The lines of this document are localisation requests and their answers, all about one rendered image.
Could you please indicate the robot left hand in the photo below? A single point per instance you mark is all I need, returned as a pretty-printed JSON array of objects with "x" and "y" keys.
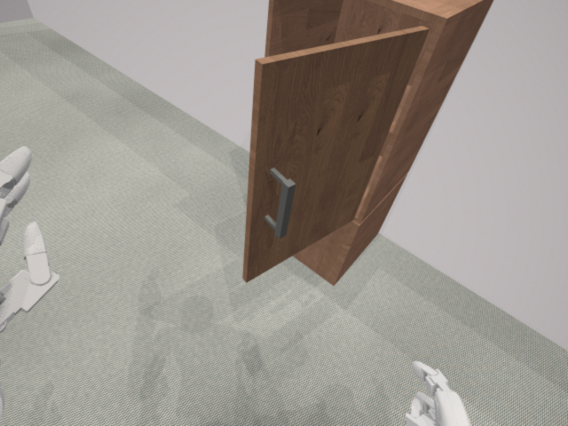
[{"x": 26, "y": 289}]

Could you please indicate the robot right hand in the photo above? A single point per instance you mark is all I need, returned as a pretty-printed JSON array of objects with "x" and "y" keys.
[{"x": 446, "y": 409}]

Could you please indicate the handle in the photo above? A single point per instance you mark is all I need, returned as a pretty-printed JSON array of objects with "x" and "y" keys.
[{"x": 286, "y": 198}]

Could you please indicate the cupboard door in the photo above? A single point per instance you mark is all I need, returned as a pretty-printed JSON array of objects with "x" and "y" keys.
[{"x": 320, "y": 117}]

